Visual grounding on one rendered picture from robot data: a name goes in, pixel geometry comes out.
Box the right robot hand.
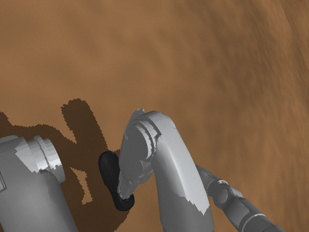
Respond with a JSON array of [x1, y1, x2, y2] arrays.
[[195, 165, 219, 194]]

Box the right robot arm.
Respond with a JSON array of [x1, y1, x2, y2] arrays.
[[207, 179, 285, 232]]

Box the right robot foot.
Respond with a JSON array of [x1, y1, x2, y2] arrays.
[[98, 151, 135, 211]]

